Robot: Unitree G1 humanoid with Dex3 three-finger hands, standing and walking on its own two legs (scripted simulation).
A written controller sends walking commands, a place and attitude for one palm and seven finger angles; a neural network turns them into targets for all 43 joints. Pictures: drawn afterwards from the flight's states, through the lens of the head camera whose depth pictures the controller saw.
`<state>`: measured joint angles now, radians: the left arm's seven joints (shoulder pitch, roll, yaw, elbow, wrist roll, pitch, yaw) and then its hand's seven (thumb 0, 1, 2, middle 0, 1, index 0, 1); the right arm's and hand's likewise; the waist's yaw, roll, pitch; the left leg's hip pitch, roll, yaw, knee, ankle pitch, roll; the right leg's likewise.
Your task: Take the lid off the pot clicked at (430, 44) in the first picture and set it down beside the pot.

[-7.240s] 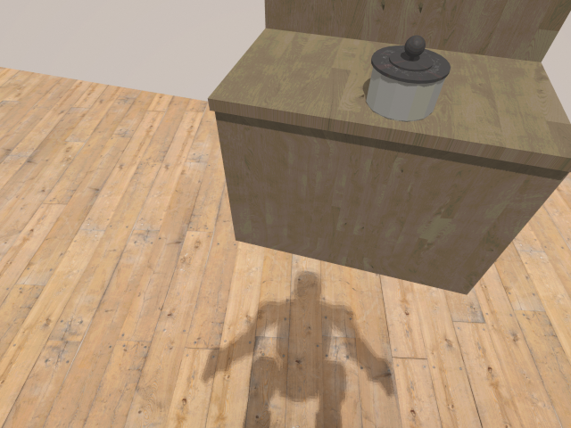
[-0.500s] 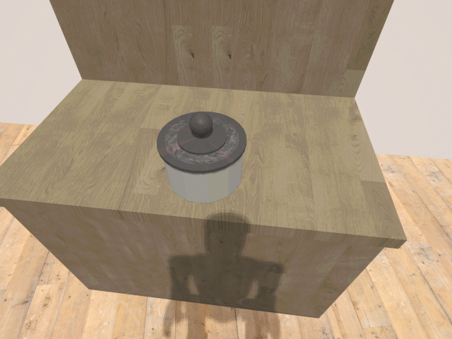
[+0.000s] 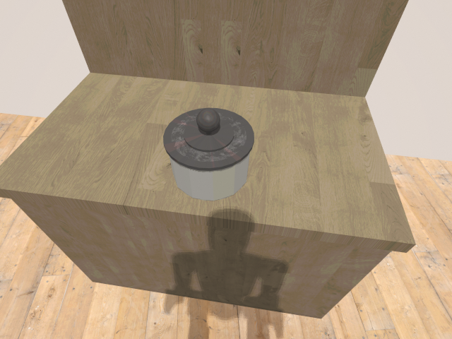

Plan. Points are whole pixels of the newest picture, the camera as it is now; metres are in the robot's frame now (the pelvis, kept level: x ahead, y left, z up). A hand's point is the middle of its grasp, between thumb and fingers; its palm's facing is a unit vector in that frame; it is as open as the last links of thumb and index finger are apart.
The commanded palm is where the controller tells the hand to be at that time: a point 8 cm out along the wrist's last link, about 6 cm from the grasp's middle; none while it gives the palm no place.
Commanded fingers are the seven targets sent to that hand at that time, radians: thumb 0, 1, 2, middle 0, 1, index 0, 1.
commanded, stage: lift the closed hand beside the body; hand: left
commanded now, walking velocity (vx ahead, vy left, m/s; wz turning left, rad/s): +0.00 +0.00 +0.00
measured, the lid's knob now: (208, 120) +0.51 +0.08 +0.11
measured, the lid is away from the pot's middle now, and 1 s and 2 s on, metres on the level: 0.00 0.00 0.00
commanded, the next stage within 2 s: raise the hand higher, near the body in 0.54 s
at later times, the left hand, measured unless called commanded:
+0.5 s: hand (101, 338) +0.13 +0.21 -0.03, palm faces +0.25 -0.92 -0.31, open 3.2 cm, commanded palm +0.09 +0.26 +0.01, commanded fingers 0.00 0.90 0.90 -1.30 -1.50 -1.30 -1.50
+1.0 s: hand (69, 304) +0.16 +0.25 +0.04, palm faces +0.30 -0.86 -0.40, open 3.1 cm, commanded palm +0.10 +0.28 +0.07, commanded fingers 0.00 0.90 0.90 -1.30 -1.50 -1.30 -1.50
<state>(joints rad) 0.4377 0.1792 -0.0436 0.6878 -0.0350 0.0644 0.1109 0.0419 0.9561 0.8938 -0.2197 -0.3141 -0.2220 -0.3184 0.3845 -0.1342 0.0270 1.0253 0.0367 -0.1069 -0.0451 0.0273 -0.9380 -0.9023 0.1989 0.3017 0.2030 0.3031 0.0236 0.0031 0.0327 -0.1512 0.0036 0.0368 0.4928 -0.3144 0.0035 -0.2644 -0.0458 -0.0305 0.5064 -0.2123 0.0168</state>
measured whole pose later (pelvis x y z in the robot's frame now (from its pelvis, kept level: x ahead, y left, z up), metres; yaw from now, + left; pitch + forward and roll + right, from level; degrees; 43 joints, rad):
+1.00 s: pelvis +0.02 +0.02 +0.00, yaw +2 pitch -1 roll -1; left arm 0.67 0.25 0.15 -0.27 0.02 -0.08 0.10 0.02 0.90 0.89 -1.30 -1.50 -1.30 -1.50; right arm 0.19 -0.19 -0.02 0.62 0.01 -0.22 -0.06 0.01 -0.91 -0.90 0.20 0.30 0.20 0.30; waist 0.07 0.04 0.01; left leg -0.16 -0.02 0.01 0.54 -0.37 0.03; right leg -0.25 -0.07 -0.05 0.53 -0.26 0.04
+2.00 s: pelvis +0.01 +0.00 +0.00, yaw +3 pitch +2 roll +0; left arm 0.38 0.74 0.19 -0.37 0.69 -0.05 -0.26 0.00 0.39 1.16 -1.13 -0.95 -1.13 -0.95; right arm 0.14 -0.31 -0.01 0.53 0.02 0.04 -0.03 0.01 -0.91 -0.90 0.20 0.30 0.20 0.30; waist 0.08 0.14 -0.01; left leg -0.20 -0.01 -0.01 0.47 -0.30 0.02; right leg -0.28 -0.06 -0.07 0.45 -0.20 0.03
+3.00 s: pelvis -0.02 +0.01 +0.00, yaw +2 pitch +1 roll +1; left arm -0.34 0.71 0.00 -0.10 0.75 0.09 -0.46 0.00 -0.34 1.50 -0.85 -0.08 -0.85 -0.09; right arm 0.14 -0.30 0.03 0.53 0.05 0.06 0.01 0.01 -0.91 -0.90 0.20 0.30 0.20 0.30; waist 0.05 0.12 0.01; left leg -0.22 -0.04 0.01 0.45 -0.25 0.03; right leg -0.32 -0.09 -0.05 0.46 -0.16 0.03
